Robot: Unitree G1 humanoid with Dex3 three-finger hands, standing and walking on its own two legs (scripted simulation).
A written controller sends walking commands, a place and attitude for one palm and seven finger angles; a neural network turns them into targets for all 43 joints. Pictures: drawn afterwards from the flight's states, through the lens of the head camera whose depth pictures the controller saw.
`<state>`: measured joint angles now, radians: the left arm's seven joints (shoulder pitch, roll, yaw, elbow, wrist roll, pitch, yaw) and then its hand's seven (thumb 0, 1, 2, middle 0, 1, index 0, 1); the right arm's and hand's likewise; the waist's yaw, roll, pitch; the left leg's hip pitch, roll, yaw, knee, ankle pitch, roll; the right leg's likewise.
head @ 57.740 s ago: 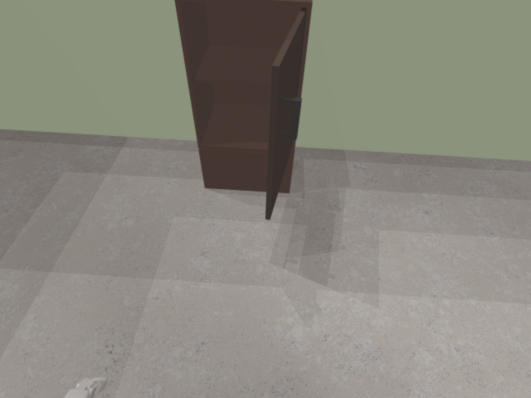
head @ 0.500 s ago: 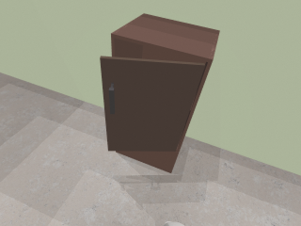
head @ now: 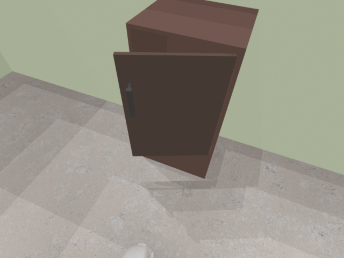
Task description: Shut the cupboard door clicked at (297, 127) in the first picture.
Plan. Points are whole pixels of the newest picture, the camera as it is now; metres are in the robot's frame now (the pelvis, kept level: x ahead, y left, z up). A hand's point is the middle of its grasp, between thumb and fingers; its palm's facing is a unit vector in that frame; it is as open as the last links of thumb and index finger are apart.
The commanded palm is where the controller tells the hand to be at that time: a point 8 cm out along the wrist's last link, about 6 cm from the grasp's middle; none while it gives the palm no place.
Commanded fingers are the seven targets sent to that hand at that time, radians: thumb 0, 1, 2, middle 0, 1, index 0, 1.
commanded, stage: look again from close up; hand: left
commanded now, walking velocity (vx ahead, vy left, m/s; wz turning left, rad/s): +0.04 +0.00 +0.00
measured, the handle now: (131, 99) +0.65 +0.19 -0.05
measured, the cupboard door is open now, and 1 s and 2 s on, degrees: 24 24 24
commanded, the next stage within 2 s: shuffle to correct the standing spot in 0.60 s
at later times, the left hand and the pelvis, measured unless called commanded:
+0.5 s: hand out of the picture +0.10 +0.19 -0.17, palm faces +0.01 -0.97 -0.22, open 7.3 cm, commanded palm none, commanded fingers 0.00 0.90 0.90 -0.20 -0.30 -0.20 -0.30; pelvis +0.07 +0.01 +0.00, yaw -1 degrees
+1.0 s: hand out of the picture +0.09 +0.18 -0.20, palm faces +0.10 -0.98 -0.14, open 7.3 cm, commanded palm none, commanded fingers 0.00 0.90 0.90 -0.20 -0.30 -0.20 -0.30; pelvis +0.13 +0.01 -0.02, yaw +3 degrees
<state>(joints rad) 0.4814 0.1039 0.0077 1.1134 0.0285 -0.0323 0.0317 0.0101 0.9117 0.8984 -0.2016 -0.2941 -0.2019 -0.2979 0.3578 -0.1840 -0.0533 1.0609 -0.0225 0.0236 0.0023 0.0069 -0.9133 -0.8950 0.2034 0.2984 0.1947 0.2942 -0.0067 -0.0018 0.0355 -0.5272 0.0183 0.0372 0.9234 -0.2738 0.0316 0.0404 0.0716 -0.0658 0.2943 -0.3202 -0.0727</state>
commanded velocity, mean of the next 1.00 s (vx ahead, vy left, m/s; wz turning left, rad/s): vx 0.06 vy -0.02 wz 0.06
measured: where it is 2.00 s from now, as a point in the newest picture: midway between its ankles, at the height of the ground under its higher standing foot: outside the picture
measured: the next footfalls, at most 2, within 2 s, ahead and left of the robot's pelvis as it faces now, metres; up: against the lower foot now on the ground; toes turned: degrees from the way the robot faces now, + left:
left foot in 0.14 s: +0.11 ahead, +0.13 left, +0.00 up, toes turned +2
right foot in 0.36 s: +0.07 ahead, -0.09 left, +0.00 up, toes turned -4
